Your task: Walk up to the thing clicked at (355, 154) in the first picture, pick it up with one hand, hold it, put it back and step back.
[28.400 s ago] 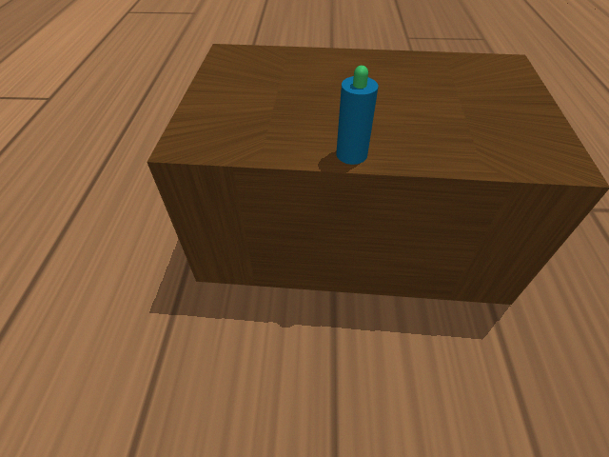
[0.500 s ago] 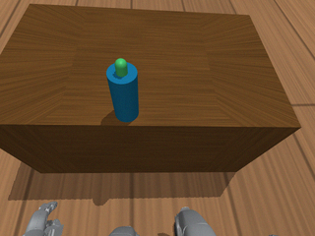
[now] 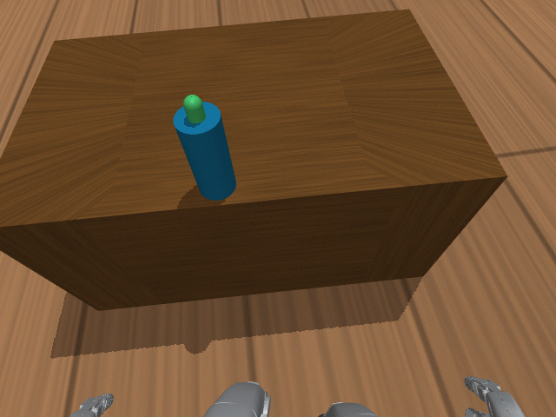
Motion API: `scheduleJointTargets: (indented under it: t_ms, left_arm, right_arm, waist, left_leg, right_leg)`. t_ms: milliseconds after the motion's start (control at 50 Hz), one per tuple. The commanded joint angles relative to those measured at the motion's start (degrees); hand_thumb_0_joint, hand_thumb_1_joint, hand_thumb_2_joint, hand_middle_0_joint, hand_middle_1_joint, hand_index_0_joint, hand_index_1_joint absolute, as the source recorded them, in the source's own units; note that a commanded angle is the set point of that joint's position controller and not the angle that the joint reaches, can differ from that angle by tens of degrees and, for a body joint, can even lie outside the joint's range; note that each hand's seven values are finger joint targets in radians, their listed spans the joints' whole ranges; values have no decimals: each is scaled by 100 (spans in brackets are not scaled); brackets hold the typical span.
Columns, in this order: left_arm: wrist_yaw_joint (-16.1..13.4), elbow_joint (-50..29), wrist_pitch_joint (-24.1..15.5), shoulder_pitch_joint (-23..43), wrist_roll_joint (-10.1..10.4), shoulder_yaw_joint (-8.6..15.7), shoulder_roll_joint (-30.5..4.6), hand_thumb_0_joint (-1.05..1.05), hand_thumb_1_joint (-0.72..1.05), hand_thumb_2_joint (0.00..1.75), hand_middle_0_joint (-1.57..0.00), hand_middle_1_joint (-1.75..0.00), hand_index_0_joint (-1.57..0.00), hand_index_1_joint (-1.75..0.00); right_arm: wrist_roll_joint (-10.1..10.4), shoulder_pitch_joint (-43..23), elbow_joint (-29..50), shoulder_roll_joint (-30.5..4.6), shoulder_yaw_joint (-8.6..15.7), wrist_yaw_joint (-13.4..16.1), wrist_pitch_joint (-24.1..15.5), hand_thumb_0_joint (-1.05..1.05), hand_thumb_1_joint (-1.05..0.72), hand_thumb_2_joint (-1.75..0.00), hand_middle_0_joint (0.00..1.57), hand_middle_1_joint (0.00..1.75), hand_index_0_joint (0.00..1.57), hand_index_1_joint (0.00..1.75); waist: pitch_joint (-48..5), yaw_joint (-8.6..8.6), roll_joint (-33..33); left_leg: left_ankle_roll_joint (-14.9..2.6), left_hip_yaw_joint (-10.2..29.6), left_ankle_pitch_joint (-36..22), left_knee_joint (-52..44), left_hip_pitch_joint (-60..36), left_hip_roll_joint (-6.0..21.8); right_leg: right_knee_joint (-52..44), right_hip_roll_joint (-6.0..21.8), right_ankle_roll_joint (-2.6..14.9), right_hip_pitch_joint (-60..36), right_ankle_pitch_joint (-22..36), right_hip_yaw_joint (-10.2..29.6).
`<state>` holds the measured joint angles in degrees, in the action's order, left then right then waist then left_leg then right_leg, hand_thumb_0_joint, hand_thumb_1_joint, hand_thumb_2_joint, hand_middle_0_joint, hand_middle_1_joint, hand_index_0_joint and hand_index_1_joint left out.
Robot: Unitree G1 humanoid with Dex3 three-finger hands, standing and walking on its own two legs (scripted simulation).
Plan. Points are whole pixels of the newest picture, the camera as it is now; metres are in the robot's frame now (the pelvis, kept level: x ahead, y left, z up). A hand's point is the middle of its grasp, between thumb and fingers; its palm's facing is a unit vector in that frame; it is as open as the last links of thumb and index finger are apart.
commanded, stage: step back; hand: left
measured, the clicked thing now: (206, 147) +0.59 +0.17 -0.04
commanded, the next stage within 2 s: none
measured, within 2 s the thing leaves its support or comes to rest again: neither
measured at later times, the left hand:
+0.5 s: hand out of the picture -0.05 +0.28 -0.16, palm faces +0.03 -0.93 -0.37, open 7.4 cm
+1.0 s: hand out of the picture -0.17 +0.24 -0.15, palm faces +0.09 -0.91 -0.40, open 7.4 cm
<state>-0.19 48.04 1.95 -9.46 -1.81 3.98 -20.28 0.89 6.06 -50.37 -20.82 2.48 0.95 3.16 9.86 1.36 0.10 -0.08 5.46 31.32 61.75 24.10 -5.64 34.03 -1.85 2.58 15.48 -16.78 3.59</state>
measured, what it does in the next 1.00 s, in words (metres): walks backwards: left foot, then right foot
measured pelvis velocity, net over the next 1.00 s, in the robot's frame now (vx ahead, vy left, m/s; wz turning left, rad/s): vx -0.29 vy -0.04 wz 0.08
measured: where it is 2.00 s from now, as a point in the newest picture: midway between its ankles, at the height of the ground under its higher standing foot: outside the picture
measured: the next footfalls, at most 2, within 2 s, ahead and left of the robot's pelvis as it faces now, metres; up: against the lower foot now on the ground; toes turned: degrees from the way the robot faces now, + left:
left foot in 0.20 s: -0.04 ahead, +0.14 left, +0.00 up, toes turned +1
right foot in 0.58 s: -0.15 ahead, -0.16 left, +0.00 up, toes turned +3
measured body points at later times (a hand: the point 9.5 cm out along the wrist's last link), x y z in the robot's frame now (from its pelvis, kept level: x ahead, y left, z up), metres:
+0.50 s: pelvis -0.13 -0.01 +0.00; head -0.07 +0.03 +0.44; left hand -0.06 +0.32 -0.13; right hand +0.00 -0.31 -0.09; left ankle -0.08 +0.14 -0.73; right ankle -0.18 -0.16 -0.67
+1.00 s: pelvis -0.29 -0.04 -0.01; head -0.23 -0.02 +0.43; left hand -0.18 +0.28 -0.13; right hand -0.18 -0.34 -0.13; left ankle -0.28 +0.08 -0.73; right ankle -0.22 -0.16 -0.71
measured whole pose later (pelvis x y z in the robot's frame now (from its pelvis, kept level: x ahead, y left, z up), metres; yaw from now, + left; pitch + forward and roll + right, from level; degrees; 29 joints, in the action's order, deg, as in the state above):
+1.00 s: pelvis -0.29 -0.04 -0.01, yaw +5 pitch -3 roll +2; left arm -1.4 44.3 4.1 -5.5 -1.2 4.7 -23.1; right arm -1.6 10.8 -50.2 -19.2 1.7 0.4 2.0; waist 11.5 1.0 -3.7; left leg -0.8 1.2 18.9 37.7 15.6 -2.7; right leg 51.2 -0.4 0.7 25.9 -26.0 3.8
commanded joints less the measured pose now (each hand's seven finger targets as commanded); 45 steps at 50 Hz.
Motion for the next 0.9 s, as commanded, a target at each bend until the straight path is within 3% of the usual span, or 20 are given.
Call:
scheduleJointTargets:
  t_ms: [0, 100, 160, 180, 200, 220, 240, 260, 320, 440, 500, 540, 560, 580, 600, 620, 680, 700, 820, 880]
  left_arm:
    - [-137, -741, -124, 282, -18, 386, -1289, 0, 90, 90, -20, -30, -20, -30]
    - [-163, -850, -25, -43, -50, 394, -1323, 0, 90, 90, -20, -30, -20, -30]
    - [-92, -944, 86, 216, 72, 360, -1398, 0, 90, 90, -20, -30, -20, -30]
    - [-67, -999, 126, 207, 75, 326, -1284, 0, 90, 90, -20, -30, -20, -30]
    - [-47, -1047, 131, 155, 92, 293, -1105, 0, 90, 90, -20, -30, -20, -30]
    - [-72, -1060, 123, 230, 95, 315, -1048, 0, 90, 90, -20, -30, -20, -30]
    - [-136, -1056, 131, 530, 3, 419, -1286, 0, 90, 90, -20, -30, -20, -30]
    - [-126, -966, 126, 478, -2, 432, -1411, 0, 90, 90, -20, -30, -20, -30]
    - [-40, -656, 127, -210, 109, 464, -1244, 0, 90, 90, -20, -30, -20, -30]
    - [-10, -706, 18, -116, 43, 400, -1132, 0, 90, 90, -20, -30, -20, -30]
    - [-7, -522, -43, -305, 51, 389, -1139, 0, 90, 90, -20, -30, -20, -30]
    - [-8, -190, -71, -834, 18, 379, -1110, 0, 90, 90, -20, -30, -20, -30]
    - [-17, -119, -95, -899, -24, 414, -1251, 0, 90, 90, -20, -30, -20, -30]
    - [-7, -165, -112, -832, -95, 508, -1632, 0, 90, 90, -20, -30, -20, -30]
    - [12, -370, -84, -511, -60, 625, -2159, 0, 90, 90, -20, -30, -20, -30]
    - [-21, -560, -90, -78, -119, 662, -2470, 0, 90, 90, -20, -30, -20, -30]
    - [-77, -688, -141, 510, -40, 443, -1650, 0, 90, 90, -20, -30, -20, -30]
    - [-92, -681, -129, 473, -63, 474, -1555, 0, 90, 90, -20, -30, -20, -30]
    - [-205, -708, -35, -137, -85, 429, -1410, 0, 90, 90, -20, -30, -20, -30]
    - [-165, -855, 88, 196, 72, 366, -1452, 0, 90, 90, -20, -30, -20, -30]
  right_arm:
    - [-19, 403, 413, -1150, 229, 139, -202, 0, -90, -90, 20, 30, 20, 30]
    - [-102, 499, 533, -1045, 212, 167, -288, 0, -90, -90, 20, 30, 20, 30]
    - [-207, 971, 335, -1063, 322, 147, -356, 0, -90, -90, 20, 30, 20, 30]
    - [-261, 889, 346, -1196, 397, 131, -370, 0, -90, -90, 20, 30, 20, 30]
    - [-348, 809, 417, -1626, 508, 128, -381, 0, -90, -90, 20, 30, 20, 30]
    - [-354, 455, 532, -2090, 569, 79, -365, 0, -90, -90, 20, 30, 20, 30]
    - [-306, 366, 630, -2366, 640, 79, -377, 0, -90, -90, 20, 30, 20, 30]
    - [-310, 107, 626, -2169, 600, 119, -411, 0, -90, -90, 20, 30, 20, 30]
    - [-310, -259, 740, -1473, 398, 126, -406, 0, -90, -90, 20, 30, 20, 30]
    - [-253, 344, 775, -1474, 464, 115, -338, 0, -90, -90, 20, 30, 20, 30]
    - [-274, 229, 840, -1608, 469, 76, -240, 0, -90, -90, 20, 30, 20, 30]
    - [-194, -38, 919, -1696, 472, 64, -145, 0, -90, -90, 20, 30, 20, 30]
    - [-148, -56, 924, -1562, 418, 48, -113, 0, -90, -90, 20, 30, 20, 30]
    - [-116, -47, 984, -1336, 364, 47, -98, 0, -90, -90, 20, 30, 20, 30]
    - [-71, -221, 1121, -1094, 312, 107, -124, 0, -90, -90, 20, 30, 20, 30]
    - [-109, -199, 1011, -1345, 436, 193, -109, 0, -90, -90, 20, 30, 20, 30]
    - [-36, 325, 612, -1399, 384, 114, -137, 0, -90, -90, 20, 30, 20, 30]
    - [-25, 409, 605, -1202, 315, 133, -168, 0, -90, -90, 20, 30, 20, 30]
    - [-161, 398, 702, -1002, 222, 144, -299, 0, -90, -90, 20, 30, 20, 30]
    - [-239, 1075, 416, -1067, 328, 128, -339, 0, -90, -90, 20, 30, 20, 30]
  waist:
    - [-1133, -35, -599]
    - [-1465, 82, -1127]
    - [-1626, -218, -954]
    - [-1573, -149, -695]
    - [-1582, -131, 272]
    - [-1299, -141, 1193]
    - [-1128, -454, 1430]
    - [-951, -268, 1093]
    - [-839, 190, 711]
    - [-1177, -241, 1101]
    - [-1410, -236, 1340]
    - [-1577, 28, 1233]
    - [-1589, 53, 1010]
    - [-1398, 16, 71]
    - [-1069, 136, -1340]
    - [-798, 244, -1769]
    - [-619, -264, -722]
    - [-775, -217, -882]
    - [-1277, 150, -1174]
    - [-1626, -171, -981]
  left_leg:
    - [108, 212, -147, 332, 96, -15]
    - [101, -136, -206, -2096, 146, 514]
    - [-6, -649, -1977, -3980, -962, 408]
    - [-103, -233, -2602, -4037, -1401, 611]
    - [-432, 1068, -3206, -4006, -1801, 1591]
    - [-1128, 2197, -3768, -4264, -1604, 2625]
    - [-1849, 2814, -3683, -4422, -692, 3279]
    - [-1856, 2493, -3581, -4313, -596, 3174]
    - [-1135, 601, -4169, -3835, -1060, 1912]
    - [-1391, 515, -4308, -3323, -2175, 1961]
    - [-1190, 410, -4040, -3010, -1903, 1816]
    - [-967, 288, -3668, -2605, -1298, 1688]
    - [-714, 224, -3039, -2431, -861, 1459]
    - [-379, 171, -1920, -1827, 143, 859]
    - [-77, -122, 7, -775, 705, -79]
    - [41, 249, 577, 431, 327, 162]
    - [-39, 452, -211, 881, 244, -30]
    - [-18, 297, -268, 748, 411, -97]
    - [74, -206, -205, -1988, 381, 415]
    - [-66, -569, -2161, -4202, -887, 438]
  right_leg:
    - [-724, 1260, 1010, -598, 3494, 969]
    - [-234, 1376, 957, -1771, 3759, 988]
    - [375, 1142, 606, -1212, 3075, 699]
    - [466, 935, 366, -534, 2257, 683]
    - [1031, 418, 110, 478, 885, 459]
    - [1943, -490, -99, 1269, -1570, 86]
    - [3102, -342, -188, 922, -2183, 694]
    - [3568, -174, -179, 961, -1887, 875]
    - [3877, -509, -170, 1323, -1125, 814]
    - [2014, -127, -509, 1191, -1249, 401]
    - [345, 46, -407, 373, -929, -96]
    - [-1054, 2, -268, -562, 300, -402]
    - [-1183, 55, -158, -910, 651, -257]
    - [-1120, 734, 86, -1046, 655, 1004]
    - [-1530, 1852, 866, -253, 634, 2300]
    - [-1805, 2622, 1555, 918, 601, 3176]
    - [-1022, 1548, 941, 557, 2065, 1148]
    - [-788, 1350, 829, 139, 2442, 822]
    - [-72, 1431, 849, -1560, 3387, 852]
    - [683, 1298, 530, -1128, 2983, 641]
